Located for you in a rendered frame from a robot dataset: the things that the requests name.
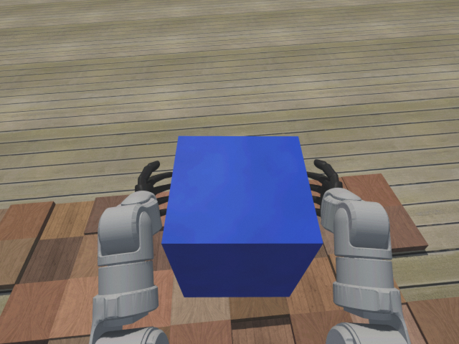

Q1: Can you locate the robot left forearm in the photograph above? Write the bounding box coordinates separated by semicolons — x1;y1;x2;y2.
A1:
89;191;162;344

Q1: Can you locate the robot right forearm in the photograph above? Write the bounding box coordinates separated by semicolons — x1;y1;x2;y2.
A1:
321;188;411;344

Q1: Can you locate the robot left hand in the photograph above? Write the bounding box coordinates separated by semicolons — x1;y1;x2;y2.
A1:
135;161;173;216

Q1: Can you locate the robot right hand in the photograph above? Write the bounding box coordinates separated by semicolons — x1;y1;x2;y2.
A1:
306;159;343;217

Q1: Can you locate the left robot upper arm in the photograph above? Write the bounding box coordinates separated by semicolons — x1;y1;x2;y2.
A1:
95;327;169;344

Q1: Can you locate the carton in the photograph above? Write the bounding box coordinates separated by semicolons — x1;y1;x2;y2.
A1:
161;136;323;297

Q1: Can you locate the right robot upper arm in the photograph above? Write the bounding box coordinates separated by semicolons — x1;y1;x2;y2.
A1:
326;322;407;344

